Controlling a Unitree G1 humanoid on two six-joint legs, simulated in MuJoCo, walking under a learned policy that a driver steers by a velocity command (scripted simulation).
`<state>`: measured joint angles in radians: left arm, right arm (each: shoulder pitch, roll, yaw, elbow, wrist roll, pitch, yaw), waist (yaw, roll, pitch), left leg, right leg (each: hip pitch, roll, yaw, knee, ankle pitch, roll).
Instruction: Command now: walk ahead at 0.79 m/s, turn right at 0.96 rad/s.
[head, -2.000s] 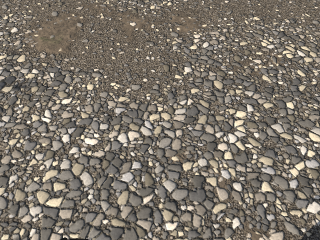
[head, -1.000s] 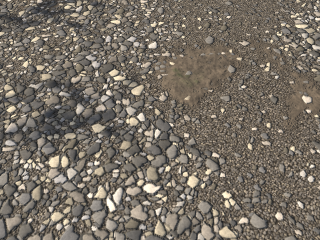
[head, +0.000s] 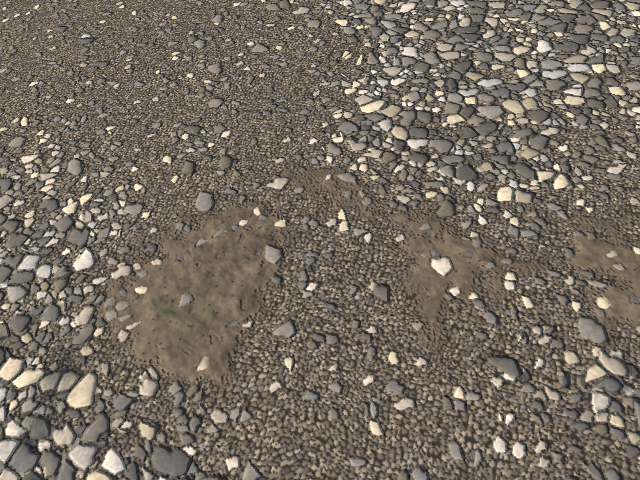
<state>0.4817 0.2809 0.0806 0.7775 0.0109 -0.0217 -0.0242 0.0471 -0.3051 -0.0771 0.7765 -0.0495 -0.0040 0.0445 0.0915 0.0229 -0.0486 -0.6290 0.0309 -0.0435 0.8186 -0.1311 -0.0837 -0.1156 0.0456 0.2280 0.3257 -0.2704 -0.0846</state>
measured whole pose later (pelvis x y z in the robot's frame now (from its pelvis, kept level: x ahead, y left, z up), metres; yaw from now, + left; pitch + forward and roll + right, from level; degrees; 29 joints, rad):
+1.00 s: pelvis +0.77 +0.12 -0.05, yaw +31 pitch +0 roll -1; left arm 0.19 0.32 0.06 0.73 -0.02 -0.08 0.01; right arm 0.10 -0.38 -0.09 0.62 0.00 -0.01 0.04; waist 0.03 0.00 0.14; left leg -0.57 -0.12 0.04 0.70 -0.14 0.15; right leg -0.22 -0.02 -0.03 1.25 -0.58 0.06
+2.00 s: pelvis +1.28 +0.35 -0.02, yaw +18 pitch +3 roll +2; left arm 0.35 0.34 0.08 0.82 0.02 -0.03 -0.03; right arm 0.17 -0.29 -0.02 0.65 -0.06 -0.07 -0.02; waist 0.05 -0.04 -0.02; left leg -0.29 -0.02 0.06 0.52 -0.29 0.00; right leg -0.39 0.04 0.05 1.22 -0.33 -0.10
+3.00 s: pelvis +2.25 +0.44 -0.01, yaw +7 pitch +1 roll +0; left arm 0.02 0.26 -0.05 0.59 0.06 -0.08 -0.02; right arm 0.52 -0.29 -0.06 0.88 0.00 -0.04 0.02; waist -0.07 -0.02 0.05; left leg -0.08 -0.18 -0.13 0.35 -0.26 0.15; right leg -0.70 -0.08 0.09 0.88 -0.15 0.03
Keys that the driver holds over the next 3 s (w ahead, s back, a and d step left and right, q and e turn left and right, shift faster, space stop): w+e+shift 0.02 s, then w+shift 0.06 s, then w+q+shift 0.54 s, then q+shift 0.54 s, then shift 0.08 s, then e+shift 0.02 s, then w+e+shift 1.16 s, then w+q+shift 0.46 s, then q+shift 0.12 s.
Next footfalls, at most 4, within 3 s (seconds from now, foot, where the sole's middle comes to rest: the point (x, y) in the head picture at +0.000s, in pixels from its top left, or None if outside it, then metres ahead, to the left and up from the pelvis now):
0.16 left None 0.23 0.14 -0.79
0.56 right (424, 423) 0.64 -0.07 -0.79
0.94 left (300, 317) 0.91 0.24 -0.79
1.46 right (350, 262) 1.08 0.12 -0.79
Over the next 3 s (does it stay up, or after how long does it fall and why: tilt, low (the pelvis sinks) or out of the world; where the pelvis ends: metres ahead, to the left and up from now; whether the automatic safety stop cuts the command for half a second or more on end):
stays up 2.25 0.44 -0.01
